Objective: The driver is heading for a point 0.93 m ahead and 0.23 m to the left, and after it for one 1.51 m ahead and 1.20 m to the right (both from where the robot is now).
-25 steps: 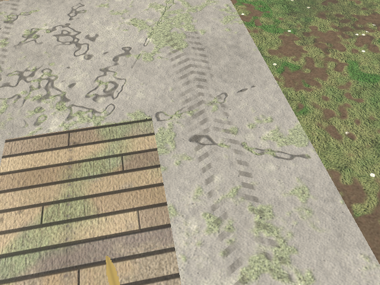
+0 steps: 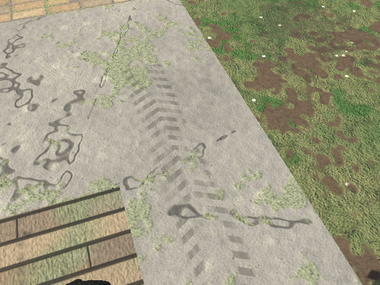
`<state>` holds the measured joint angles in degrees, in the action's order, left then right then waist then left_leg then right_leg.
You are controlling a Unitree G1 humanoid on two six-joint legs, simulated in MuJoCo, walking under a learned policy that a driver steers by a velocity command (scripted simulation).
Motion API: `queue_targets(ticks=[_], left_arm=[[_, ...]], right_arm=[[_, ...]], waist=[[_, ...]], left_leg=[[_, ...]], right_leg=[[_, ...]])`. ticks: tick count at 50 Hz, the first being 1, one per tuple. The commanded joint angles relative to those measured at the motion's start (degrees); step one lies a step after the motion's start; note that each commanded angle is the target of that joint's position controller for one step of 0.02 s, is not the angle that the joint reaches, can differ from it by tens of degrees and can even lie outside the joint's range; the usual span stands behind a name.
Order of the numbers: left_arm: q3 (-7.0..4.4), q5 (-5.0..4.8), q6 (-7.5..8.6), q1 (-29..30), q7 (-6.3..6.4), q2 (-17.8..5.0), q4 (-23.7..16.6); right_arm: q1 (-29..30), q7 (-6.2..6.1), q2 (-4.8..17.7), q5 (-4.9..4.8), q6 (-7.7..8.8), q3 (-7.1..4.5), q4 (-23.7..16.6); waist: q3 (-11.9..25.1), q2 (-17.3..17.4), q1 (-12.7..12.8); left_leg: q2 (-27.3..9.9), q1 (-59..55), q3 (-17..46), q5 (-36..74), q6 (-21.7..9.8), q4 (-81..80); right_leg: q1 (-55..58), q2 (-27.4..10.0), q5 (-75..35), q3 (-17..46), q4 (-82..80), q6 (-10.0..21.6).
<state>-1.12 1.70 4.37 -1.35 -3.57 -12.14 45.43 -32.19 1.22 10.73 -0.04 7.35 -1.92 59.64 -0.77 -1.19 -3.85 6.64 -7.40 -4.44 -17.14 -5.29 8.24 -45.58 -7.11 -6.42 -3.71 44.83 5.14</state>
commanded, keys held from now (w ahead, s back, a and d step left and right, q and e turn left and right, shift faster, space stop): w+shift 0.34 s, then w+q+shift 0.44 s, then w+e+shift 0.22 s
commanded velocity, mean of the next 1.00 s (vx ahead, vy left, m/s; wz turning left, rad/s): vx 1.00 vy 0.00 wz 0.28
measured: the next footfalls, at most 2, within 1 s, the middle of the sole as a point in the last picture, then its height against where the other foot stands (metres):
right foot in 0.14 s outside the picture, level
left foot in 0.62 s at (167, 206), level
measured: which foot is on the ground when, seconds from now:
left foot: down 0.00-0.16, up 0.18-0.60, down 0.62-1.00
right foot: up 0.00-0.12, down 0.14-0.62, up 0.64-1.00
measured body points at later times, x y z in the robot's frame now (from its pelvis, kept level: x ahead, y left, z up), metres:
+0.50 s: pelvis +0.48 -0.01 -0.01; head +0.51 +0.00 +0.44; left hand +0.37 +0.23 -0.14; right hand +0.72 -0.21 -0.09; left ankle +0.72 +0.13 -0.67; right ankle +0.32 -0.08 -0.73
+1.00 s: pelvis +0.98 +0.09 -0.01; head +1.02 +0.11 +0.43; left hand +1.17 +0.35 -0.09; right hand +1.00 -0.20 -0.13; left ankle +0.76 +0.06 -0.73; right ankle +1.25 +0.05 -0.70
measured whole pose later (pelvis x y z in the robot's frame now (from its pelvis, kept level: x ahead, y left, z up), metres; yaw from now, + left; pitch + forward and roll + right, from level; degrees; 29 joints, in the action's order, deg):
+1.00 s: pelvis +0.98 +0.09 -0.01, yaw +18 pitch +2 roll -1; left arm 1.7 1.7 4.8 1.6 -2.3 -13.8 39.0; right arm -27.8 0.3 16.1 0.4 7.2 -2.7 53.7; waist -2.3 -0.8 -6.4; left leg 8.3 -15.2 6.1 -19.1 -8.9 4.8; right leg -39.4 -2.5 -7.2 -5.9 30.2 5.7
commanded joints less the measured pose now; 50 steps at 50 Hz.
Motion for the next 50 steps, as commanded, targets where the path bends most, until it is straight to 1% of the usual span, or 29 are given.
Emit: queue_targets(ticks=[1,4,6,7,8,9,10,12,14,16,19,20,23,26,28,29,30,31,32,33,34,35,38,41,43,45,47,49,50], left_arm=[[0.51,-0.8,0.56,7.19,-0.09,-1.97,-4.5],[-0.49,-0.57,0.59,3.71,1.11,-5.23,-4.13],[-2.36,-0.7,0.54,-14.38,2.6,-9.2,0.95],[-3.63,0.12,0.35,-25.3,3.62,-11.69,4.09],[-5.05,1.77,0.15,-30.72,4.44,-16.44,4.94],[-5.39,1.67,0.14,-28.11,3.18,-15.89,5.2],[-4.98,0.67,0.47,-22.27,2.44,-11.74,5.17],[-3.54,0.75,1.53,-17.83,2.05,-5.45,6.25],[-2.38,0.23,2.32,-18.24,2.66,-3.18,8.17],[-2.34,-1.07,3.35,-20.19,2.75,-4.15,9.58],[-2.5,-1.0,4.3,-21.87,2.16,-6.16,9.43],[-2.29,-1.26,4.64,-22.44,1.95,-5.7,9.44],[-2.0,-2.0,5.56,-26.78,2.39,-7.12,10.77],[-1.9,-1.08,4.76,-28.12,4.09,-9.59,10.62],[-2.54,0.28,2.97,-27.46,5.86,-12.52,10.21],[-3.03,0.99,1.94,-25.17,6.44,-13.94,9.35],[-3.53,1.17,1.16,-21.35,6.68,-15.18,8.12],[-3.19,1.63,1.54,-19.46,5.88,-12.57,7.29],[-1.38,-0.97,2.77,-24.22,4.12,-4.6,1.74],[-0.91,-1.05,4.13,-18.79,4.26,-7.69,-0.85],[-0.85,-0.59,4.9,-13.83,4.12,-9.15,-2.1],[-0.64,-0.05,5.11,-12.41,3.94,-8.54,-2.56],[0.14,2.92,1.59,-11.83,3.06,-6.39,-4.21],[1.39,2.6,0.36,-3.84,1.94,-4.63,-8.44],[2.1,1.21,0.76,1.67,1.3,-3.54,-9.62],[2.32,-0.18,0.86,5.76,1.12,-3.33,-10.33],[2.11,-0.66,0.87,7.2,1.35,-4.5,-10.51],[1.21,-0.08,1.29,6.85,1.46,-7.12,-10.3],[0.48,-0.29,1.32,3.24,1.47,-8.98,-9.13]], right_arm=[[1.09,-0.78,8.13,-0.38,1.53,-0.71,-3.21],[-0.06,-1.9,11.65,1.04,0.42,-0.98,-2.53],[2.26,-3.02,14.26,2.59,-1.36,-1.79,-2.4],[5.07,-3.03,13.79,2.69,-1.73,-1.89,-3.21],[3.6,-1.92,6.08,1.74,-1.22,-0.38,-5.55],[-1.5,-0.82,3.96,-1.68,-0.02,0.0,-6.84],[6.75,-1.53,8.05,-1.07,0.18,-0.56,-8.57],[13.5,-1.02,6.79,0.07,0.03,-0.28,-10.19],[12.39,0.44,3.69,2.2,-1.81,0.47,-10.87],[16.35,1.35,3.01,2.88,-2.87,0.86,-12.83],[26.68,1.93,4.31,2.22,-3.0,1.43,-16.88],[28.65,2.16,4.21,1.66,-2.8,1.66,-17.33],[34.75,2.83,3.8,0.55,-2.48,2.29,-18.95],[34.09,2.53,6.78,1.14,-2.34,1.62,-18.03],[25.83,1.96,9.41,1.47,-2.59,0.65,-15.84],[15.33,1.66,11.69,1.35,-2.71,-0.44,-12.75],[2.96,1.13,13.71,1.39,-2.98,-1.81,-9.17],[-0.96,0.21,16.01,1.4,-3.75,-3.34,-7.86],[4.88,-0.1,22.17,3.02,-4.63,-5.03,-9.23],[5.67,-0.03,20.39,1.63,-4.88,-5.52,-9.94],[7.2,-0.31,16.6,1.18,-4.68,-4.91,-9.51],[8.76,-0.41,13.62,1.17,-4.57,-4.34,-9.02],[10.98,-1.18,10.87,0.11,-2.93,-2.95,-9.48],[9.7,-0.98,12.02,-0.15,-1.19,-2.9,-9.65],[6.46,-0.26,10.98,-0.73,-0.27,-2.63,-8.88],[2.07,0.21,11.22,-1.27,0.54,-2.47,-7.73],[0.66,-0.13,12.44,-0.44,0.74,-2.43,-7.27],[0.02,-1.52,13.85,0.81,0.28,-2.45,-6.46],[0.65,-2.47,15.27,1.75,-0.27,-2.71,-6.49]], waist=[[-9.26,2.56,2.0],[-2.37,6.68,4.86],[7.37,9.23,13.51],[11.85,8.23,18.64],[17.39,-3.36,16.08],[22.87,-14.51,10.39],[12.93,-5.36,9.84],[2.4,4.56,6.38],[-0.71,2.14,1.97],[-4.66,0.71,1.17],[-8.51,0.87,2.85],[-8.63,1.35,3.55],[-8.84,0.73,5.78],[-4.69,-3.18,4.66],[1.69,-6.57,-0.54],[6.87,-7.51,-5.56],[10.99,-7.03,-11.76],[11.37,-2.41,-11.35],[14.47,19.31,-0.78],[17.48,8.88,-3.35],[9.25,0.94,-2.31],[3.84,-4.21,0.8],[-1.72,-4.14,6.49],[-5.72,-1.06,5.36],[-6.67,0.52,1.85],[-5.75,2.35,-1.79],[-5.01,4.35,-2.76],[-2.66,6.33,-1.17],[0.24,7.65,1.36]], left_leg=[[-14.5,11.43,3.85,39.25,-3.14,-9.55],[-16.74,-2.67,2.29,72.54,-1.57,3.65],[-18.12,-2.74,1.95,77.37,-1.64,27.02],[-16.27,6.78,1.18,65.48,-2.05,43.55],[-9.05,26.28,1.25,24.61,-2.04,66.73],[-1.01,44.51,8.97,-8.54,-1.39,80.98],[-6.47,50.48,10.43,-1.73,-3.19,79.06],[-10.41,47.52,9.85,3.43,-3.11,71.8],[-12.75,43.23,9.88,3.4,-1.52,67.08],[-14.84,46.66,8.07,4.28,0.29,63.26],[-14.66,49.01,3.83,14.86,0.99,50.12],[-13.39,45.91,2.23,19.79,0.6,44.19],[-9.66,39.18,-2.52,30.01,-1.99,31.7],[-4.4,37.57,-6.31,27.65,-4.17,26.94],[0.05,29.48,-7.21,20.15,-5.41,26.89],[1.54,20.05,-6.51,16.73,-6.54,27.28],[-0.21,8.52,-2.96,14.87,-8.63,23.71],[-5.61,-1.58,5.6,6.07,-10.12,27.05],[-20.57,-19.21,39.38,7.45,-22.63,21.22],[-22.13,-20.3,50.36,-0.33,-23.79,10.47],[-20.74,-11.79,45.31,-1.43,-20.41,6.9],[-18.42,-1.66,39.94,2.64,-17.43,5.18],[-11.69,16.63,29.98,11.19,-14.95,3.61],[-7.68,26.63,21.76,19.8,-12.6,-0.98],[-5.3,27.13,15.63,31.23,-7.49,-2.32],[-6.97,20.94,13.9,38.94,-4.2,-5.04],[-9.01,10.13,11.19,51.21,-1.87,-3.04],[-11.57,0.6,8.59,67.4,-0.09,1.67],[-13.16,-2.6,7.66,74.95,0.8,6.55]], right_leg=[[12.83,3.95,-5.84,-4.04,-10.31,1.45],[18.38,10.51,4.26,-6.19,-13.24,3.47],[35.3,12.32,11.87,-3.95,-14.55,5.43],[49.09,8.25,16.31,-0.33,-14.86,6.97],[64.4,-6.85,32.36,19.0,-13.22,10.19],[73.2,-15.84,41.1,51.06,-25.73,16.55],[66.02,-12.11,40.73,44.31,-29.53,13.66],[48.44,-8.36,29.1,29.76,-32.57,10.65],[37.84,-4.55,27.08,22.28,-35.51,8.18],[34.1,-2.91,23.92,17.86,-38.78,7.79],[31.8,0.64,8.49,7.28,-42.52,5.95],[31.04,2.46,1.57,3.19,-42.61,3.91],[35.67,0.98,-13.62,-2.31,-46.54,0.42],[50.67,-1.2,-41.36,-6.37,-39.43,-2.18],[55.86,-3.36,-58.07,-7.54,-23.75,-3.53],[54.78,-4.04,-61.07,-7.48,-9.92,-3.64],[49.05,-3.96,-55.54,-7.37,7.87,-3.19],[35.01,1.76,-16.22,-6.18,27.8,-1.99],[4.53,11.72,35.05,-0.37,50.93,-6.1],[-3.06,9.24,30.21,8.6,50.9,-4.0],[-3.78,5.92,25.32,9.66,44.26,-3.05],[-0.42,3.88,23.61,8.87,37.77,-2.96],[6.95,0.79,26.47,7.81,29.08,-6.24],[10.4,0.16,17.29,2.11,12.53,-7.44],[15.95,1.39,2.7,-1.12,-0.7,-5.34],[18.77,3.35,-7.2,-3.66,-8.22,-2.3],[16.37,4.74,-6.98,-4.51,-12.75,0.22],[16.95,8.53,-1.74,-5.8,-15.42,2.16],[20.1,10.97,2.15,-5.73,-15.43,2.81]])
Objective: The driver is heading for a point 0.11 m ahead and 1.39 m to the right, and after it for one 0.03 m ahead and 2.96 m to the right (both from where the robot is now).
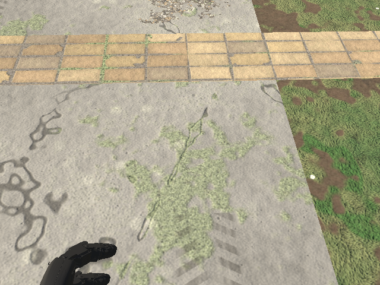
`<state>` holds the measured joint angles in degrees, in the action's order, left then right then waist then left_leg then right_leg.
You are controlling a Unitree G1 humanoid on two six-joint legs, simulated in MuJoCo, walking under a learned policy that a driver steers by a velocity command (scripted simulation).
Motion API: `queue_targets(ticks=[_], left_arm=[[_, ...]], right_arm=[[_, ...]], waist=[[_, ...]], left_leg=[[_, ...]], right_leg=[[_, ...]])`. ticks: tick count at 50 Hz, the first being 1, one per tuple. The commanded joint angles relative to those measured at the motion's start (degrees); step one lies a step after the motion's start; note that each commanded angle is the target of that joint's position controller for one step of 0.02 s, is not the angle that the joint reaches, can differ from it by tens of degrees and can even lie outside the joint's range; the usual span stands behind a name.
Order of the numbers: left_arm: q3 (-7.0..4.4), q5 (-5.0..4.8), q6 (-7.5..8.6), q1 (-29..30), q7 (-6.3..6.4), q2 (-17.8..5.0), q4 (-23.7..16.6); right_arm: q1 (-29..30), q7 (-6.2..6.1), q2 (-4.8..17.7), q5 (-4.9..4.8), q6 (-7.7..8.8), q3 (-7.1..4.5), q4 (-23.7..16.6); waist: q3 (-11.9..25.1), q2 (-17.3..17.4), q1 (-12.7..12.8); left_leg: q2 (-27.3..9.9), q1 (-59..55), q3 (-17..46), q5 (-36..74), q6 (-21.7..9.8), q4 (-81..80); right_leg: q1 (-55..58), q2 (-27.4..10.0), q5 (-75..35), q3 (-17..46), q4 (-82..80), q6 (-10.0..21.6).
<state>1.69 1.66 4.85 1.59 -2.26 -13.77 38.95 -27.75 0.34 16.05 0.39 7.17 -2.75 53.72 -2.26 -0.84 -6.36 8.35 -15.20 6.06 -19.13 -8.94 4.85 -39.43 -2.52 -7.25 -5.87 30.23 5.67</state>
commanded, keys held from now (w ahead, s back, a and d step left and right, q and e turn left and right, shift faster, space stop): w+e+shift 1.00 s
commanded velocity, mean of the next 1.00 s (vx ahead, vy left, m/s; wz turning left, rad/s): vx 1.00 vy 0.00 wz -0.82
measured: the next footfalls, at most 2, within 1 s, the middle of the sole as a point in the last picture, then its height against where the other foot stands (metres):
right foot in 0.06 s outside the picture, level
left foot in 0.48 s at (160, 214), level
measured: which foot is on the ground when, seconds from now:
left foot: down 0.00-0.04, up 0.06-0.46, down 0.48-0.92, up 0.94-1.00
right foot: up 0.00-0.04, down 0.06-0.48, up 0.50-0.90, down 0.92-1.00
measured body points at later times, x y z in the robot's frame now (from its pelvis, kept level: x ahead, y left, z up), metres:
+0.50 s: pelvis +0.50 -0.04 -0.01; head +0.54 -0.05 +0.44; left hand +0.56 +0.26 -0.13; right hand +0.70 -0.32 -0.05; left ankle +0.67 +0.05 -0.72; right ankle +0.26 -0.07 -0.68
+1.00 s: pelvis +0.88 -0.27 -0.02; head +0.91 -0.28 +0.43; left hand +1.19 -0.21 -0.12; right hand +0.71 -0.47 -0.14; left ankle +0.85 -0.01 -0.57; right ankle +0.92 -0.32 -0.72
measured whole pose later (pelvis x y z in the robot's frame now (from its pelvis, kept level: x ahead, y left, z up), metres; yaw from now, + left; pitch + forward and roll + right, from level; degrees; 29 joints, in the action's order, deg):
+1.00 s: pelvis +0.88 -0.27 -0.02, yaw -52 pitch +0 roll -1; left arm -3.0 1.4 -0.3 -10.6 -1.5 -18.6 39.9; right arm -19.4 0.0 14.1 2.1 4.4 -0.7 44.5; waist -2.9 -0.6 -1.7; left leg -4.1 12.8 -0.2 -20.8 2.5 81.8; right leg -27.0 10.1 16.2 -5.3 42.5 11.8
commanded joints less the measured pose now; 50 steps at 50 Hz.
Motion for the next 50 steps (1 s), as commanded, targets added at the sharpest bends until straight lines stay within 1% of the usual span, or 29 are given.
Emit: queue_targets(ticks=[1,3,4,5,6,8,10,11,15,19,21,22,23,24,25,26,27,28,29,32,36,39,42,44,45,46,47,48,50], left_arm=[[-3.28,-0.76,0.72,-8.41,0.36,-9.46,0.07],[-5.76,-1.03,-0.21,-34.68,1.62,-13.41,8.22],[-7.0,-0.23,-0.9,-39.48,2.01,-17.17,10.54],[-7.39,-0.33,-1.44,-34.4,1.3,-16.99,10.39],[-7.44,-0.26,-1.56,-27.78,1.31,-12.87,7.6],[-6.47,-0.62,-1.41,-25.52,1.46,-8.27,9.06],[-6.0,-1.09,-0.5,-25.23,2.12,-8.09,10.07],[-6.19,-1.41,0.1,-25.23,1.99,-8.97,10.0],[-7.33,-1.67,1.08,-23.93,1.61,-11.25,8.06],[-8.55,-2.64,0.81,-28.41,0.92,-13.27,8.32],[-8.87,-2.22,0.39,-29.18,1.56,-14.17,8.27],[-9.2,-1.84,0.31,-28.61,1.57,-15.84,8.13],[-9.31,-1.81,0.53,-26.04,1.36,-16.27,7.35],[-7.78,-1.74,1.18,-24.09,1.39,-10.73,5.32],[-5.64,-4.61,1.07,-29.77,1.58,-3.58,1.47],[-5.48,-2.96,-0.19,-27.11,2.26,-7.61,2.53],[-5.95,-1.57,-0.89,-20.94,1.97,-9.49,2.8],[-6.03,-1.0,-1.32,-17.97,1.23,-9.01,2.3],[-5.97,-0.03,-1.91,-15.0,0.34,-7.96,1.23],[-4.91,0.27,-4.33,-12.36,-1.16,-4.3,-2.07],[-3.9,0.24,-4.75,-5.38,-2.58,-4.71,-7.16],[-3.24,0.21,-4.68,0.58,-3.72,-5.14,-8.57],[-3.52,0.22,-4.42,-2.27,-3.32,-6.65,-7.45],[-5.46,0.1,-3.91,-17.41,-2.11,-10.48,-2.99],[-7.19,0.09,-3.49,-30.1,-1.0,-13.12,1.33],[-9.27,-1.6,-4.16,-28.78,0.56,-16.53,2.4],[-10.09,0.56,-5.17,-22.3,0.68,-23.92,-0.95],[-10.49,0.16,-5.73,-26.29,1.56,-22.91,-2.61],[-9.15,-0.57,-4.53,-23.48,2.64,-17.13,0.37]], right_arm=[[-2.38,-2.43,11.01,2.52,-0.76,-2.12,-0.72],[7.87,-3.28,12.64,3.2,-1.82,-2.61,-3.47],[8.37,-2.66,4.39,3.22,-0.76,-0.77,-6.32],[2.93,-1.45,4.52,-0.62,0.46,0.0,-8.99],[9.06,-1.4,6.24,0.54,1.1,0.81,-10.08],[15.84,-0.42,5.69,2.46,1.46,1.35,-12.5],[15.78,0.35,3.66,4.5,-0.8,2.2,-14.43],[16.04,0.51,3.13,4.65,-1.75,2.55,-15.53],[28.9,1.83,1.92,2.52,-2.05,4.23,-21.67],[32.01,1.12,3.3,1.31,-2.04,3.85,-22.71],[29.04,0.25,5.99,1.53,-1.63,2.72,-22.08],[22.75,-0.4,8.1,1.42,-1.25,1.64,-20.46],[12.83,-1.26,10.25,1.71,-0.83,0.51,-18.26],[-0.42,-2.56,14.87,3.1,-0.76,-1.33,-16.74],[1.42,-2.29,18.82,4.39,-1.2,-2.3,-16.73],[6.0,-1.91,15.01,3.68,-2.01,-2.73,-17.03],[9.44,-1.67,8.83,3.12,-2.07,-1.32,-17.36],[10.03,-1.36,6.41,3.12,-2.03,-0.73,-15.99],[8.94,-1.4,5.6,2.97,-1.82,-0.45,-14.14],[6.24,-0.4,3.02,1.04,-0.38,0.04,-9.96],[10.01,-0.12,4.27,0.89,0.79,-0.2,-8.82],[8.03,-0.41,6.48,0.9,0.86,-0.59,-7.24],[4.14,-1.33,11.93,0.99,0.06,-1.67,-7.15],[6.84,-1.96,14.85,1.48,-2.13,-2.63,-8.37],[8.86,-1.84,14.66,1.8,-2.99,-2.66,-9.66],[9.42,-0.9,11.27,1.9,-3.12,-2.24,-10.72],[3.13,-0.48,5.98,1.99,-2.32,-0.54,-16.55],[9.95,-0.44,9.06,1.5,-0.76,-0.37,-19.64],[14.31,-0.47,8.82,1.84,0.12,0.24,-19.92]], waist=[[5.99,7.62,8.52],[13.89,5.95,22.96],[16.26,-10.67,19.23],[23.56,-17.47,13.07],[15.38,-3.58,13.4],[4.22,7.31,9.02],[-0.12,6.19,4.5],[-1.26,4.27,3.59],[-5.23,0.1,5.94],[-1.08,-2.51,10.29],[2.56,-2.45,9.02],[7.4,-1.8,5.67],[12.7,-1.42,-0.1],[21.32,3.84,-5.17],[30.49,23.54,1.05],[23.71,16.48,1.56],[14.38,8.1,0.46],[8.46,3.42,1.16],[5.12,3.32,1.97],[1.62,7.1,5.26],[-1.97,6.74,8.32],[-5.79,2.89,7.3],[-2.06,5.99,9.8],[6.27,7.65,17.93],[11.74,5.55,22.75],[10.24,-5.25,19.76],[15.34,-13.83,9.67],[21.83,-4.77,14.94],[4.8,4.53,9.43]], left_leg=[[-15.98,4.09,-3.96,83.18,5.36,19.71],[-13.8,17.85,-8.39,75.65,7.0,55.36],[-4.92,41.56,-7.5,9.11,8.06,81.29],[-0.51,61.79,-0.66,-9.19,9.92,92.92],[-6.63,65.66,2.35,-1.09,8.2,87.88],[-10.09,59.99,0.99,2.21,7.55,76.89],[-11.99,55.19,-0.04,0.07,8.96,70.76],[-12.92,54.36,-0.94,-1.35,9.57,66.61],[-12.71,41.54,-6.13,15.43,11.66,39.9],[-9.46,35.24,-6.44,25.31,10.55,28.22],[-7.54,30.99,-5.67,19.37,9.69,23.53],[-6.48,23.91,-5.96,14.77,8.99,22.78],[-9.67,11.35,-3.94,11.88,8.02,24.12],[-22.27,-2.26,7.77,-7.69,6.17,24.42],[-38.62,-13.78,40.33,-19.52,-0.25,13.87],[-36.35,-7.65,42.45,-28.35,-1.28,11.14],[-32.45,0.15,30.81,-22.16,0.13,11.63],[-29.99,7.39,21.81,-9.69,1.02,11.02],[-27.17,12.0,14.46,-1.11,2.41,9.97],[-25.81,16.52,3.0,12.36,4.21,7.92],[-22.59,22.15,-11.64,24.31,5.98,3.36],[-19.45,22.65,-20.3,34.72,7.61,0.88],[-21.57,14.64,-22.5,74.83,9.27,12.76],[-23.83,15.49,-21.02,80.99,8.1,32.68],[-23.57,23.5,-19.97,72.97,7.46,50.9],[-12.8,38.84,-19.93,19.15,9.0,73.1],[-7.18,60.24,-13.11,-11.44,11.97,93.52],[-7.99,67.03,-2.18,-6.65,11.63,93.69],[-13.57,64.93,-1.22,-2.37,10.96,78.96]], right_leg=[[20.83,8.47,5.69,-2.58,-0.15,3.05],[44.41,4.65,10.07,2.62,-0.05,7.05],[61.44,-6.5,5.7,18.85,8.5,12.41],[72.61,-16.15,21.82,53.24,-6.85,23.14],[64.68,-14.75,28.39,51.07,-12.92,21.02],[44.21,-9.56,22.05,40.25,-16.15,16.19],[30.82,-4.81,18.85,34.27,-18.38,14.18],[26.62,-3.5,18.8,32.55,-19.51,14.1],[11.28,2.34,10.68,25.29,-24.5,10.87],[23.17,1.22,-3.66,26.42,-20.04,6.69],[30.91,0.66,-14.46,27.27,-10.72,4.42],[32.48,1.34,-19.78,26.36,-0.99,3.2],[26.64,3.39,-15.77,25.4,12.17,2.01],[18.12,5.86,1.98,21.22,30.6,2.02],[1.83,10.87,35.96,14.75,47.66,0.22],[-6.43,4.66,31.03,12.24,52.48,1.21],[-8.09,2.08,26.29,10.96,50.41,1.07],[-6.96,0.35,24.34,10.39,47.68,0.66],[-5.96,-1.21,24.04,10.6,45.82,0.48],[-7.78,-3.62,23.66,9.48,44.97,-0.07],[-6.17,-3.67,11.62,6.54,35.31,-0.07],[1.38,-0.76,5.68,-1.1,20.04,2.09],[10.5,5.36,10.54,-6.36,14.9,5.16],[27.3,8.46,14.84,-4.67,13.67,7.5],[43.5,9.38,15.78,-0.61,9.42,9.44],[52.94,5.39,20.17,9.31,4.86,10.89],[65.67,-9.12,11.2,39.04,1.42,20.91],[67.58,-12.17,25.99,51.4,-10.05,24.1],[47.23,-9.51,26.61,45.7,-16.77,18.44]])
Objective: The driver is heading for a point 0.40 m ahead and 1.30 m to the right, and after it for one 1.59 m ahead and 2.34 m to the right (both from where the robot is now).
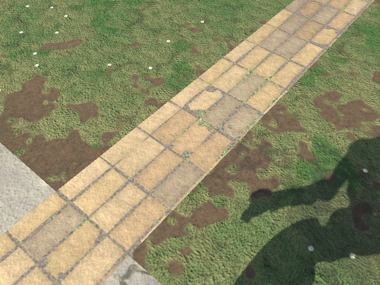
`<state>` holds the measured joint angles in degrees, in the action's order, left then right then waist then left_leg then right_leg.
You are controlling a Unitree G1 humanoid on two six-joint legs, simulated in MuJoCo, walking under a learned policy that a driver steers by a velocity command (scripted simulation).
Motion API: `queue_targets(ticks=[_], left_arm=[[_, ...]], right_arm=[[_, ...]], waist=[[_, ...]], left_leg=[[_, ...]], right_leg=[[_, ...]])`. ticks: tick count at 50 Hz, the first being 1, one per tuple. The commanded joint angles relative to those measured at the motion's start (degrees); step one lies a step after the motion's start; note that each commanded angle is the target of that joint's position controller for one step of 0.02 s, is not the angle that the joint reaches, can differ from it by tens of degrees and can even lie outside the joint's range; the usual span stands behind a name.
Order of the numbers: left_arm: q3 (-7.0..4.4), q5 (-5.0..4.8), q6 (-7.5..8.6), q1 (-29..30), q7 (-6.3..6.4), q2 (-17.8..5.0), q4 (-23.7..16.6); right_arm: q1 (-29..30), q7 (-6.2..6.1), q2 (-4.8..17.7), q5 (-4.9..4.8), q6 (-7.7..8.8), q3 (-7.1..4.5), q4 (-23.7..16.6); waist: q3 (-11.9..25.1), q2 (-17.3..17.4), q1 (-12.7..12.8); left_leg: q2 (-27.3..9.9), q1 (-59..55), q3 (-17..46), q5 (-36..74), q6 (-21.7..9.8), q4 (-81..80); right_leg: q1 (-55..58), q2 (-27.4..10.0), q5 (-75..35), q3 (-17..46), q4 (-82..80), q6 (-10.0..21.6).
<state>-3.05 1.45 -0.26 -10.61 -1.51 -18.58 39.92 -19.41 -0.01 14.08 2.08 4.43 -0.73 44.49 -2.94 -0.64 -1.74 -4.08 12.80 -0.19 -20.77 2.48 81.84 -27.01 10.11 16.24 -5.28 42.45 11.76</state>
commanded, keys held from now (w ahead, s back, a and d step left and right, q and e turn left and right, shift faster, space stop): w+e+shift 1.00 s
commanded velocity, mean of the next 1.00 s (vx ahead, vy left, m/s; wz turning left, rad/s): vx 1.00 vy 0.00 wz -1.00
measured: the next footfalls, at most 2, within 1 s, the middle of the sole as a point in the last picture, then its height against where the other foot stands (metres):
left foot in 0.32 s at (144, 269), level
right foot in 0.78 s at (246, 201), level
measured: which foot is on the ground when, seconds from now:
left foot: up 0.00-0.30, down 0.32-0.78, up 0.80-1.00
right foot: down 0.00-0.32, up 0.34-0.76, down 0.78-1.00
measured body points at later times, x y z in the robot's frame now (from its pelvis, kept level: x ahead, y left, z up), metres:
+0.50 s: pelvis +0.44 +0.04 +0.04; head +0.46 +0.04 +0.49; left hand +0.72 +0.23 -0.05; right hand +0.37 -0.26 -0.07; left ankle +0.48 +0.17 -0.70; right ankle +0.36 -0.03 -0.59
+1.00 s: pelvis +0.78 -0.23 +0.03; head +0.81 -0.25 +0.48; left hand +1.02 -0.06 -0.10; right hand +0.71 -0.53 -0.04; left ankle +0.99 -0.18 -0.62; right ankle +0.74 -0.19 -0.70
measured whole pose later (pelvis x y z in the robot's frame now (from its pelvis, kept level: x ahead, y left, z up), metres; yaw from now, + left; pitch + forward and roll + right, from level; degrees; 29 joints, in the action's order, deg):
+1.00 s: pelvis +0.78 -0.23 +0.03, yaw -57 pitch +0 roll -1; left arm -3.6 0.6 2.0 -25.7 -0.1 -18.6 46.3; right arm -5.7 0.4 14.1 3.7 2.7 0.5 34.3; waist -2.8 -0.2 2.6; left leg -8.7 38.4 5.3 -20.1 4.5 63.4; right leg -7.2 14.3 16.3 4.8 24.5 11.9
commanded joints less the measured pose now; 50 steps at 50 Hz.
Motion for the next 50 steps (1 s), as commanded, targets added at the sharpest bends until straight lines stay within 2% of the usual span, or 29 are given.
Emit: queue_targets(ticks=[1,2,4,8,12,14,15,16,17,18,19,20,21,25,29,31,33,35,37,38,39,40,41,42,43,44,46,48,50], left_arm=[[-3.93,-0.47,1.57,-9.43,2.1,-11.25,-0.49],[-3.21,-0.54,2.4,-7.59,2.17,-9.55,-0.82],[-2.47,-0.86,3.76,-7.13,1.66,-8.0,-0.61],[-3.26,-0.97,4.78,-7.02,0.83,-8.92,-0.53],[-4.11,-1.61,4.67,-10.24,0.59,-10.27,0.49],[-4.52,-1.03,4.35,-10.1,0.96,-12.15,0.61],[-4.71,-0.89,4.39,-8.37,0.7,-13.61,0.62],[-3.68,-0.81,5.05,-6.19,0.47,-10.29,-0.34],[-1.18,-1.98,5.58,-6.84,0.73,-0.57,-3.33],[-0.15,-2.59,5.2,-10.64,0.99,-1.72,-5.16],[-0.57,-0.89,4.03,-6.65,1.13,-5.15,-3.1],[-0.77,0.1,3.4,-3.77,0.32,-6.07,-3.13],[-0.83,0.5,2.75,-1.71,-0.63,-5.64,-3.3],[0.6,0.73,0.27,3.68,-2.85,-1.36,-7.22],[1.13,0.21,-0.15,10.22,-3.52,-1.97,-10.64],[1.45,0.37,-0.16,14.46,-4.25,-2.11,-11.46],[2.02,0.34,0.13,17.22,-4.75,-0.99,-11.88],[1.64,0.22,0.29,14.74,-4.17,-1.82,-10.51],[0.01,-0.04,0.49,1.71,-2.97,-5.1,-6.99],[-1.57,-0.22,0.81,-10.32,-2.03,-7.57,-3.26],[-3.46,-0.47,0.93,-17.26,-0.51,-9.82,0.19],[-4.55,-1.7,0.31,-11.62,0.55,-14.18,-0.33],[-5.17,0.06,-0.54,-11.12,0.44,-17.93,-3.27],[-5.24,-0.03,-0.49,-12.7,1.03,-15.55,-2.93],[-4.69,-0.19,0.11,-11.57,1.53,-13.04,-1.41],[-4.19,-0.29,1.11,-10.14,1.84,-11.54,-0.52],[-2.91,-0.67,2.99,-7.47,2.26,-8.88,-0.66],[-2.43,-1.1,4.32,-8.39,1.74,-8.15,-0.07],[-2.57,-0.9,4.96,-8.89,1.45,-7.96,0.45]], right_arm=[[5.32,-0.27,9.93,1.27,1.94,-1.39,-10.04],[3.28,-0.32,9.97,2.08,0.43,-1.34,-9.33],[4.73,-0.14,8.69,2.26,-1.65,-1.1,-10.06],[17.27,1.09,5.19,0.13,-1.6,0.47,-14.86],[19.19,1.02,7.78,-1.02,-1.2,-0.28,-14.93],[12.67,0.14,11.1,-1.04,-0.85,-1.75,-13.03],[3.14,-0.62,13.17,-0.89,-0.52,-2.9,-10.88],[-9.22,-1.91,16.56,0.11,-0.19,-4.29,-8.72],[-14.64,-2.51,21.44,2.46,-0.02,-5.31,-7.85],[-6.41,-1.78,21.41,1.84,-0.29,-5.79,-8.82],[0.52,-1.5,14.44,1.35,-0.73,-4.64,-10.4],[1.93,-1.21,11.24,0.96,-0.99,-3.86,-9.75],[1.68,-1.08,10.22,1.09,-1.01,-3.56,-8.42],[-2.47,0.15,7.32,-0.69,1.11,-2.69,-2.49],[-0.76,0.41,8.07,-0.36,2.49,-2.69,-0.88],[-2.93,0.11,9.06,-0.35,2.51,-2.92,0.61],[-4.97,-0.34,10.54,-0.16,2.22,-3.17,1.76],[-6.99,-1.08,13.25,-0.37,1.39,-3.71,1.91],[-4.48,-1.75,17.05,-0.09,-0.46,-4.8,0.97],[-1.64,-1.63,17.65,-0.03,-1.37,-5.08,-0.47],[-0.74,-1.1,16.01,0.31,-1.77,-5.0,-1.11],[-0.55,-0.08,7.14,1.33,-1.58,-2.89,-3.93],[-0.28,0.1,9.46,-0.2,-0.32,-2.89,-11.09],[5.09,0.11,11.16,0.06,1.27,-2.59,-11.66],[5.77,0.08,10.86,-0.26,1.95,-2.22,-11.24],[6.77,-0.16,10.17,0.51,1.63,-1.92,-10.79],[4.16,-0.21,9.78,2.25,-0.76,-1.67,-9.56],[7.51,0.16,8.08,2.21,-2.31,-1.16,-11.14],[16.65,0.71,6.17,1.3,-2.22,-0.22,-14.59]], waist=[[2.68,5.34,2.05],[1.14,5.95,-0.4],[-0.48,5.04,-1.66],[-2.76,0.97,1.7],[0.39,-1.65,4.46],[4.97,-1.41,1.31],[10.18,0.82,-4.75],[16.6,3.11,-10.52],[21.41,19.29,-9.09],[22.54,27.13,-2.44],[13.88,14.37,-2.32],[9.09,7.2,-2.24],[6.37,4.46,-1.76],[0.77,6.11,0.47],[-2.66,5.2,2.58],[-5.28,3.13,1.55],[-6.37,2.68,1.25],[-2.38,4.89,3.14],[5.15,7.8,10.87],[10.11,7.97,15.78],[12.39,2.99,17.25],[8.1,-11.24,9.49],[19.37,-11.46,7.58],[15.44,-1.31,9.05],[6.74,2.77,6.19],[2.91,6.14,3.31],[0.67,7.03,-0.84],[-1.46,5.07,-0.93],[-4.21,3.9,1.22]], left_leg=[[-2.26,32.2,5.15,-1.76,-0.05,-1.87],[-3.25,27.54,5.15,-2.75,0.81,-5.48],[-4.41,22.71,3.92,-4.42,2.22,-14.08],[-2.4,12.98,1.56,18.64,2.16,-36.32],[1.05,6.51,2.35,24.09,0.38,-48.25],[4.08,-0.74,2.24,15.31,-0.34,-50.53],[4.68,-11.29,0.82,10.86,-0.86,-51.37],[-1.9,-25.93,6.28,0.52,-2.25,-49.82],[-18.39,-37.53,31.4,-23.52,-4.7,-59.22],[-23.53,-34.1,54.92,-29.78,-8.15,-69.03],[-20.61,-25.88,45.89,-31.9,-8.66,-68.27],[-17.83,-19.31,34.38,-22.53,-8.23,-67.05],[-15.36,-14.91,26.21,-13.02,-7.24,-67.32],[-12.8,-9.15,8.2,8.04,-5.55,-70.54],[-10.21,-6.16,-5.93,21.77,-4.64,-74.18],[-8.64,-7.94,-11.2,27.17,-3.88,-76.07],[-8.05,-10.44,-15.66,42.66,-2.7,-74.94],[-8.86,-16.05,-17.07,71.37,-2.03,-67.26],[-11.79,-17.25,-16.1,85.97,-2.71,-49.6],[-12.52,-11.87,-14.49,83.77,-4.04,-34.69],[-8.44,0.72,-14.09,54.42,-3.55,-14.92],[2.1,19.46,-12.94,-5.19,-2.12,6.06],[5.76,35.72,-0.24,-8.01,-0.58,15.04],[2.09,39.16,4.46,-3.2,-0.93,10.36],[0.13,37.79,4.53,-0.29,-1.03,3.8],[-1.53,33.68,4.48,-0.73,-0.46,-0.91],[-3.52,26.28,4.55,-3.07,1.33,-7.54],[-4.47,23.63,3.04,-3.38,2.65,-16.09],[-3.76,20.89,1.4,7.43,3.05,-27.17]], right_leg=[[26.28,-19.31,-2.38,40.18,-28.77,10.99],[18.9,-17.37,-5.26,36.28,-29.32,10.49],[9.11,-13.93,-6.92,31.2,-30.85,10.04],[0.34,-8.42,-9.63,26.35,-33.28,5.78],[11.22,-10.75,-20.15,29.48,-28.07,1.89],[17.41,-10.91,-32.17,30.54,-17.56,-0.45],[16.3,-8.78,-36.68,27.85,-4.89,-2.07],[7.67,-5.99,-30.0,24.66,12.77,-3.47],[-9.08,0.44,12.24,18.27,31.2,-4.5],[-17.61,-2.53,11.11,14.7,38.83,-4.11],[-19.27,-7.46,4.65,12.8,40.11,-4.21],[-18.3,-9.9,1.34,11.08,37.3,-4.77],[-16.98,-11.63,0.46,10.54,35.32,-5.37],[-19.73,-15.17,-3.29,9.51,33.58,-6.27],[-18.7,-15.07,-13.37,6.33,23.37,-6.24],[-16.96,-14.06,-15.68,1.59,14.46,-4.89],[-11.78,-11.88,-15.23,-3.19,6.08,-2.56],[-4.87,-7.2,-12.21,-7.09,3.11,-0.72],[8.51,-4.09,-5.78,-6.04,2.53,1.4],[21.7,-2.93,-2.95,-3.48,0.1,3.13],[36.29,-3.98,-1.19,2.48,-5.09,4.78],[40.03,-14.24,-5.96,20.71,-5.94,6.94],[53.67,-22.28,2.75,48.4,-18.45,17.43],[49.48,-23.88,7.5,51.82,-26.53,14.99],[39.66,-22.67,4.65,48.38,-28.84,13.09],[31.07,-20.0,-1.25,43.42,-29.12,11.59],[19.01,-15.94,-9.48,35.63,-29.26,10.61],[10.8,-13.41,-10.55,32.41,-31.34,10.33],[5.44,-10.22,-12.65,29.37,-33.19,8.38]])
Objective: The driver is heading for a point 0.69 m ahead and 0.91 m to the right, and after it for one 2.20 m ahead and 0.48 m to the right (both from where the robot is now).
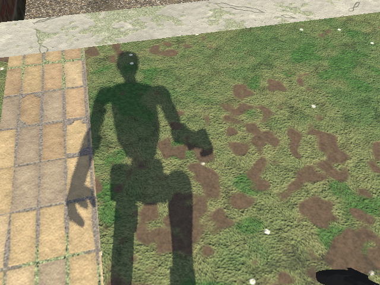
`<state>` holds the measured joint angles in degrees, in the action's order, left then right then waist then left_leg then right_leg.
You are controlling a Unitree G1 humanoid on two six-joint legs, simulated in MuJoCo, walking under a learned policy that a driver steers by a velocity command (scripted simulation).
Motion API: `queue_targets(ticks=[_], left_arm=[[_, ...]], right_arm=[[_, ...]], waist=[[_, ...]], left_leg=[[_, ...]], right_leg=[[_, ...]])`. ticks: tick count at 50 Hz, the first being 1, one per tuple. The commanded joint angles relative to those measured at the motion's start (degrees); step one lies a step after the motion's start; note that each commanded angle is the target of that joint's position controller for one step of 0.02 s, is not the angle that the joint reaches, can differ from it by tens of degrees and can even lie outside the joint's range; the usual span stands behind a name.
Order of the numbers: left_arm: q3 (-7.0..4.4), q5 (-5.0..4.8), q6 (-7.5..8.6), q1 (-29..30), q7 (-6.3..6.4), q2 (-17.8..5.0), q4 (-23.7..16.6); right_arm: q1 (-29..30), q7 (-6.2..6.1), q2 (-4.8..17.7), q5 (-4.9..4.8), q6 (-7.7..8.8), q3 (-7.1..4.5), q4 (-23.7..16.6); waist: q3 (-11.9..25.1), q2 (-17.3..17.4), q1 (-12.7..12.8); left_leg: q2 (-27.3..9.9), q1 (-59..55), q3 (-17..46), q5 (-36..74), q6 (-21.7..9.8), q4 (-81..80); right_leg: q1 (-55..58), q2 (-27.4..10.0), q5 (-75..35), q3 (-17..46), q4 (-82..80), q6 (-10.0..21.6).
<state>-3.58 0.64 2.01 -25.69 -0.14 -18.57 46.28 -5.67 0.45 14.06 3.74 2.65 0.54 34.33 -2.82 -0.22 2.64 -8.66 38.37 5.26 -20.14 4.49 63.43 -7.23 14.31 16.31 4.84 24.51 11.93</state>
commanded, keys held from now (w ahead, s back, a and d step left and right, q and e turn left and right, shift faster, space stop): w+e+shift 0.24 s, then w+shift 0.50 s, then w+e+shift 0.22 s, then e+shift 0.04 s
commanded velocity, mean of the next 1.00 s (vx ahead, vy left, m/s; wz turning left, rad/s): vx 1.00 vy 0.00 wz -0.57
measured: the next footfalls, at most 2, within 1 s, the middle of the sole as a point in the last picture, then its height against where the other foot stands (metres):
left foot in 0.20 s outside the picture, level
right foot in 0.64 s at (253, 221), level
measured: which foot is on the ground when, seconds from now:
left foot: up 0.00-0.18, down 0.20-0.64, up 0.66-1.00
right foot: down 0.00-0.18, up 0.20-0.62, down 0.64-1.00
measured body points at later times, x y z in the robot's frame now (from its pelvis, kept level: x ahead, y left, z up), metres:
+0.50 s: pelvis +0.45 +0.01 +0.00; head +0.47 +0.00 +0.45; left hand +0.79 +0.12 -0.04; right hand +0.26 -0.22 -0.12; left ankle +0.37 +0.18 -0.73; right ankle +0.55 -0.15 -0.67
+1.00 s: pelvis +0.88 -0.21 +0.00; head +0.91 -0.23 +0.44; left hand +0.95 +0.08 -0.12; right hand +1.00 -0.53 -0.06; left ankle +1.15 -0.20 -0.70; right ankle +0.68 -0.17 -0.73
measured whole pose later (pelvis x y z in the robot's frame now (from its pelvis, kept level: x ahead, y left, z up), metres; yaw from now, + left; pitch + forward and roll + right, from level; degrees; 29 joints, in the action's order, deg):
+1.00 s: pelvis +0.88 -0.21 +0.00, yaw -34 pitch +2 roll +0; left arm -3.2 -0.6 5.4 -31.4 -0.5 -17.1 53.5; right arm 2.3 2.5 16.3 2.1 3.3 0.6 35.8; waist -1.9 0.8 7.3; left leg -4.7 38.3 0.6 3.5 -0.1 32.6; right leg 10.9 6.6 21.1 8.5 9.3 6.8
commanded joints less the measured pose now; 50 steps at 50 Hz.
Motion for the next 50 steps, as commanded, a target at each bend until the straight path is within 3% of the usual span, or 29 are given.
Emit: queue_targets(ticks=[1,3,6,8,9,10,11,12,13,14,16,18,22,26,28,29,30,31,32,33,34,35,36,38,40,43,45,47,50], left_arm=[[-2.22,-0.07,2.76,6.08,-0.16,-8.15,-5.65],[-2.69,-0.72,2.88,4.09,-0.65,-9.14,-4.55],[-3.12,-1.08,2.58,2.48,-0.35,-10.14,-3.39],[-3.66,-0.53,2.43,3.51,-0.12,-12.75,-3.28],[-3.95,-0.29,2.62,6.63,-0.44,-14.34,-3.76],[-2.64,-0.01,3.4,8.78,-0.59,-9.52,-5.07],[0.01,-2.28,3.34,2.73,-0.23,0.88,-7.61],[0.47,-1.21,2.73,4.54,0.29,-3.55,-8.33],[-0.11,0.42,2.0,9.53,-0.04,-6.35,-7.43],[-0.11,1.3,1.55,11.66,-0.98,-6.17,-7.3],[0.65,2.04,0.67,13.74,-2.75,-3.03,-8.51],[1.75,2.02,-0.19,15.14,-3.48,-0.2,-9.89],[2.59,1.98,-0.16,24.0,-4.26,-1.43,-14.12],[3.77,1.69,0.57,31.65,-5.72,-0.54,-16.05],[3.43,2.11,0.61,30.37,-4.76,-1.76,-15.15],[2.91,2.49,0.7,26.71,-4.06,-3.01,-14.06],[2.0,2.57,0.77,17.63,-3.23,-4.74,-11.43],[0.82,2.42,0.9,5.32,-2.3,-6.67,-7.37],[-0.82,3.07,0.78,-1.45,-1.11,-11.22,-4.97],[-1.98,2.73,0.48,1.44,-0.36,-15.81,-6.27],[-2.33,1.71,0.38,1.1,-0.08,-14.32,-6.36],[-1.89,1.32,0.98,3.55,0.34,-11.53,-4.35],[-1.35,1.12,1.75,4.71,0.29,-8.66,-3.05],[-0.16,0.97,2.78,7.51,0.51,-4.81,-2.09],[0.42,-0.08,3.47,5.88,0.53,-2.73,-0.6],[-0.1,-0.48,4.25,4.58,0.14,-3.77,0.39],[-0.9,-0.96,4.85,4.61,-0.21,-5.53,0.38],[-1.56,-1.71,5.25,2.71,-0.42,-7.71,1.24],[-2.25,-1.21,4.17,-0.47,0.08,-10.38,2.96]], right_arm=[[5.2,0.59,5.37,-0.86,-0.32,-1.13,-4.96],[7.0,0.97,5.1,-1.72,-0.09,-0.9,-5.32],[7.98,0.55,7.05,-2.24,0.15,-1.42,-5.86],[-1.12,-0.6,11.41,-2.45,0.51,-3.28,-3.41],[-12.22,-1.53,13.68,-2.62,0.77,-4.54,-1.03],[-24.96,-2.9,17.63,-1.46,1.0,-6.2,1.29],[-25.12,-2.83,21.11,1.3,1.35,-6.72,1.56],[-18.67,-2.2,18.96,0.14,0.85,-7.21,0.83],[-13.05,-1.9,12.98,-0.51,0.67,-5.97,0.4],[-11.64,-1.44,9.95,-0.67,0.64,-5.27,1.62],[-14.27,-1.04,7.75,-0.68,1.41,-4.44,5.45],[-15.93,0.08,6.21,-1.65,2.79,-3.96,8.38],[-15.95,0.76,8.24,-2.18,4.22,-4.12,10.6],[-19.72,0.74,11.23,-2.9,4.35,-4.33,13.11],[-21.91,0.3,14.18,-2.92,3.9,-4.66,14.49],[-22.56,-0.19,15.94,-2.82,3.45,-4.87,14.99],[-21.91,-0.75,17.38,-2.68,2.69,-5.06,15.24],[-19.93,-1.15,17.49,-2.98,1.88,-4.96,14.68],[-20.96,-0.93,12.88,-2.35,1.66,-3.98,12.94],[-26.2,0.39,5.8,-3.87,2.04,-2.64,9.58],[-19.01,-0.02,11.65,-3.6,2.54,-3.63,7.65],[-14.28,-0.12,10.65,-3.89,2.82,-3.43,6.73],[-14.06,0.04,8.82,-3.52,2.85,-2.7,7.03],[-15.18,0.76,7.36,-1.49,1.23,-2.28,7.55],[-12.33,1.56,6.1,-0.32,0.12,-2.06,6.27],[0.83,2.13,5.19,-0.6,0.23,-1.21,0.93],[4.32,2.79,4.75,-1.37,0.78,-0.66,-0.12],[5.84,2.7,5.64,-2.15,0.92,-0.88,-0.34],[3.5,0.85,8.9,-1.34,1.0,-1.97,-0.01]], waist=[[-4.05,2.69,-2.15],[-1.7,0.3,-0.13],[0.36,-1.42,0.8],[7.1,-1.6,-3.81],[12.13,-1.3,-10.98],[18.79,2.14,-16.22],[25.54,19.55,-9.71],[23.5,19.67,-8.19],[13.74,11.54,-7.84],[8.39,5.28,-6.89],[3.48,4.14,-5.13],[1.07,4.98,-3.23],[-3.27,4.48,-1.95],[-5.93,2.62,-3.41],[-3.2,4.74,-1.89],[0.55,6.92,0.56],[5.88,8.86,5.28],[11.58,8.18,11.51],[17.73,2.23,11.22],[25.9,-13.58,2.74],[25.59,-6.2,6.16],[13.79,-3.05,4.12],[6.67,0.08,1.28],[2.98,-0.06,-3.86],[0.26,-1.89,-4.99],[-6.24,-1.26,-3.49],[-5.51,-0.94,-2.99],[-3.83,-0.44,-2.07],[0.28,-0.42,-2.43]], left_leg=[[2.02,-7.59,-4.8,13.85,0.68,-14.08],[4.49,-13.18,-5.36,23.71,-0.76,-22.07],[7.24,-18.13,-4.75,23.56,-2.42,-30.28],[10.25,-29.69,-4.22,15.39,-3.42,-31.91],[9.17,-42.15,-4.27,11.91,-4.02,-32.41],[0.51,-56.31,3.29,-3.01,-5.56,-31.33],[-18.33,-68.26,32.67,-18.29,-10.18,-40.5],[-18.65,-61.74,46.5,-28.37,-11.92,-48.25],[-14.49,-52.25,36.42,-27.86,-11.71,-48.93],[-11.59,-45.14,26.94,-17.84,-11.64,-48.23],[-7.76,-36.17,15.91,-5.37,-11.16,-49.71],[-7.32,-33.33,11.0,1.56,-11.3,-51.78],[-5.19,-29.95,-2.26,15.01,-11.33,-58.18],[-4.19,-27.55,-11.48,29.87,-10.71,-65.34],[-5.07,-35.97,-14.2,56.92,-10.61,-58.53],[-5.96,-39.44,-14.77,70.1,-10.26,-50.82],[-6.56,-39.7,-15.03,77.48,-9.96,-38.55],[-5.01,-34.86,-15.66,73.99,-9.27,-22.32],[-1.52,-21.79,-14.13,41.82,-9.1,-0.94],[8.3,-2.05,-8.65,-6.74,-7.09,20.15],[8.24,5.18,-1.15,-3.59,-8.73,24.24],[5.47,8.75,-1.82,1.33,-8.76,20.98],[3.32,6.09,-2.2,2.65,-8.43,15.42],[0.97,-1.6,-1.81,2.12,-7.14,8.35],[-0.02,-1.48,-2.89,-0.44,-5.27,2.21],[0.29,0.4,-5.48,10.53,-2.61,-13.05],[2.78,-9.37,-6.63,22.47,-2.61,-24.0],[4.87,-16.33,-6.97,30.1,-3.72,-27.8],[9.58,-20.43,-7.85,22.67,-5.82,-32.62]], right_leg=[[-15.09,-12.56,-15.9,17.47,-14.96,6.57],[-12.7,-12.58,-23.89,17.21,-13.92,4.13],[-4.38,-14.36,-33.4,19.17,-9.41,1.47],[0.21,-14.0,-47.5,19.28,4.12,-1.48],[-3.97,-12.53,-47.0,18.02,17.38,-2.84],[-12.76,-9.64,-33.62,14.45,35.42,-3.67],[-29.77,-3.77,15.23,7.88,53.12,-5.22],[-36.22,-8.11,8.86,4.16,57.75,-4.41],[-36.91,-11.96,2.47,2.78,55.99,-4.43],[-35.71,-14.04,-0.5,1.67,53.37,-4.81],[-33.44,-15.82,-0.2,2.13,50.5,-5.41],[-35.04,-16.38,0.55,3.26,48.12,-5.71],[-37.16,-15.9,-9.06,1.66,34.94,-6.74],[-23.0,-14.25,-16.8,-8.33,17.12,-4.59],[-18.95,-11.02,-12.17,-11.33,14.3,-2.85],[-14.33,-9.05,-8.27,-12.0,13.85,-1.89],[-5.09,-7.51,-4.48,-11.33,13.44,-0.85],[8.76,-7.85,-5.7,-9.36,7.94,0.34],[23.56,-17.77,7.29,3.04,8.84,0.65],[35.8,-34.53,18.98,35.58,0.6,5.17],[34.16,-33.3,16.05,40.95,-5.97,5.95],[25.83,-31.24,6.68,30.39,-6.71,5.64],[15.18,-29.11,-0.71,24.13,-8.2,4.62],[1.96,-24.26,-4.04,17.2,-11.09,2.93],[-2.31,-21.67,-3.62,15.38,-14.79,4.3],[-7.88,-18.88,-8.44,11.65,-20.6,5.39],[-11.54,-17.08,-17.36,8.9,-21.47,3.6],[-9.09,-19.14,-25.95,9.91,-22.47,2.37],[4.13,-18.71,-52.28,9.5,-8.56,-1.35]])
